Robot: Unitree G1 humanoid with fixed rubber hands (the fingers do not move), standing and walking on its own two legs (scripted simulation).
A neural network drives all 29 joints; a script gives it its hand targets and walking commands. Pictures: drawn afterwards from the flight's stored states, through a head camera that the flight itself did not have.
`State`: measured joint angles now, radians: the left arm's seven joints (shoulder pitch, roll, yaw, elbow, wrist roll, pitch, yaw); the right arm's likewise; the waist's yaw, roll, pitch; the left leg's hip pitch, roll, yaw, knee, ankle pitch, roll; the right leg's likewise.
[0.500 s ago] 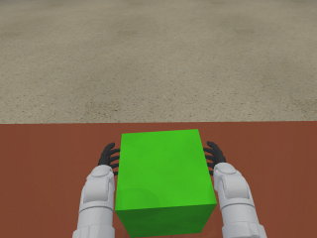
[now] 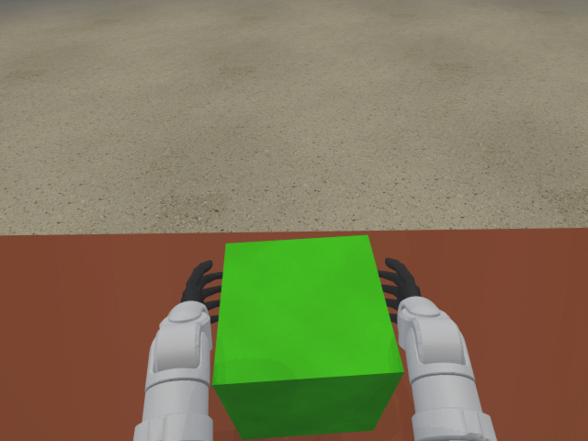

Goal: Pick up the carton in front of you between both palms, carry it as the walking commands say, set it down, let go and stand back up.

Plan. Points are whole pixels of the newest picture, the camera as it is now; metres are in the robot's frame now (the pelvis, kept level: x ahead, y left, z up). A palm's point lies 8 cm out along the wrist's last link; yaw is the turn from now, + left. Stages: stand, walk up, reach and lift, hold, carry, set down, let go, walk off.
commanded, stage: hold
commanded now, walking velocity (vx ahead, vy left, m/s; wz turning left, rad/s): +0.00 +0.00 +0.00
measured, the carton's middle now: (302, 341) +0.28 +0.00 -0.03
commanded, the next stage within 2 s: carry in 0.54 s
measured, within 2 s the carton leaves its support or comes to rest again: neither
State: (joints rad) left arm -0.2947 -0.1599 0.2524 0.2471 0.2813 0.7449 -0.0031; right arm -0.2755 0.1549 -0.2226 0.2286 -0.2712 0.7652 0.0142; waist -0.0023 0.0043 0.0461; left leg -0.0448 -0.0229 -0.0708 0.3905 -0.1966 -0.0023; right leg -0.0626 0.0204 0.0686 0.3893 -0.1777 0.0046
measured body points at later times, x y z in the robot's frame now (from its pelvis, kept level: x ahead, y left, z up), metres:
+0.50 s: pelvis +0.02 +0.00 +0.00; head -0.03 +0.00 +0.45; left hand +0.31 +0.15 +0.04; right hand +0.31 -0.15 +0.04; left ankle +0.02 +0.12 -0.74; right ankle +0.03 -0.12 -0.74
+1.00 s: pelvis +0.13 +0.03 -0.01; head +0.10 +0.02 +0.44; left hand +0.39 +0.18 +0.07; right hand +0.39 -0.12 +0.07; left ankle +0.02 +0.13 -0.74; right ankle +0.09 -0.09 -0.72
